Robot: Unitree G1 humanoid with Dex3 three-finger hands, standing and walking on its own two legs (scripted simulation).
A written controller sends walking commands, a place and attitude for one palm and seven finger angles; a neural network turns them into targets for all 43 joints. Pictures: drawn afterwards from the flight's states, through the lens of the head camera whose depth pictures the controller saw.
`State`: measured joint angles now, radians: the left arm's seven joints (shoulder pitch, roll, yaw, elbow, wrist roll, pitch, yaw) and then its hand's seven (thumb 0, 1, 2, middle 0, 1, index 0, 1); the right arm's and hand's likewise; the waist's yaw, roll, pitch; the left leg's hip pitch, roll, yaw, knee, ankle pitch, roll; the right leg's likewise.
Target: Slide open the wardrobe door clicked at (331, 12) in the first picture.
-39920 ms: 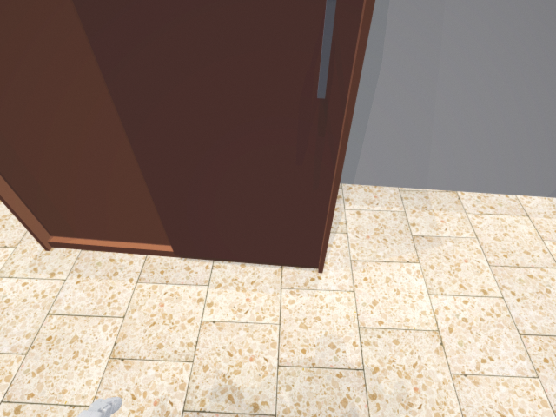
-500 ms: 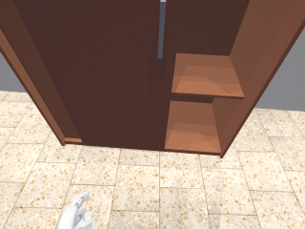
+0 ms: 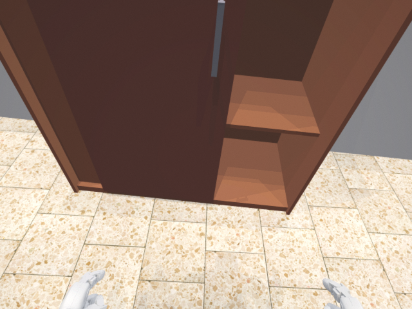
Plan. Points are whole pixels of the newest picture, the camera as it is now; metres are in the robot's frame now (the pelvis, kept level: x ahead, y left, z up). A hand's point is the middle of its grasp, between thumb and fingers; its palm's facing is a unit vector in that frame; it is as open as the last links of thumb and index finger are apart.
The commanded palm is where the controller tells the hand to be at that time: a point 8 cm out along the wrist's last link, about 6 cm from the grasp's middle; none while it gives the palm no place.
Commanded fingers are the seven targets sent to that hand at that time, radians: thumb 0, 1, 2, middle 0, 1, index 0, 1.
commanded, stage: let the arm hang, fingers relaxed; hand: right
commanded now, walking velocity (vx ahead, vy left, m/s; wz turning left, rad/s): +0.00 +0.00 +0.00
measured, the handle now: (217, 39) +0.77 +0.04 +0.18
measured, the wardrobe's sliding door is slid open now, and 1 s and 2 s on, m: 0.42 0.42 0.42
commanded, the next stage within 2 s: look to check the result in 0.88 s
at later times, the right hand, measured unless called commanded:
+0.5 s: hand out of the picture -0.04 -0.20 -0.16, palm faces +0.00 +0.97 -0.23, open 7.3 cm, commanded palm none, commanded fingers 0.00 -0.90 -0.90 0.20 0.30 0.20 0.30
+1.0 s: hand out of the picture +0.01 -0.18 -0.17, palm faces +0.00 +0.98 -0.18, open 7.3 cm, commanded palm none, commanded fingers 0.00 -0.90 -0.90 0.20 0.30 0.20 0.30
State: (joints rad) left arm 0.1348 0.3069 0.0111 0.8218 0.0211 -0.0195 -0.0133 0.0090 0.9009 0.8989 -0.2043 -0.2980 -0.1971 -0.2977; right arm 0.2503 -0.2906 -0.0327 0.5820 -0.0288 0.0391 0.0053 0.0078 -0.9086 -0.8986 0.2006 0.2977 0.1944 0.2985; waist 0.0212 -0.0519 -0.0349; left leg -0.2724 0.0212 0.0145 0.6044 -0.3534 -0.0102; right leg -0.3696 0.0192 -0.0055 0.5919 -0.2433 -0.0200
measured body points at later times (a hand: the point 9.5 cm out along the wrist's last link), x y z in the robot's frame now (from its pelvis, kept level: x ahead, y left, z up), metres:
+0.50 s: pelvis -0.02 -0.01 +0.01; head +0.00 +0.00 +0.46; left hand -0.02 +0.21 -0.15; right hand -0.04 -0.25 -0.14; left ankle -0.02 +0.13 -0.73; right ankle +0.04 -0.11 -0.73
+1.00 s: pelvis +0.00 -0.01 +0.01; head +0.02 -0.01 +0.46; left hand +0.01 +0.22 -0.14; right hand +0.01 -0.23 -0.15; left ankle -0.02 +0.13 -0.73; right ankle +0.04 -0.11 -0.73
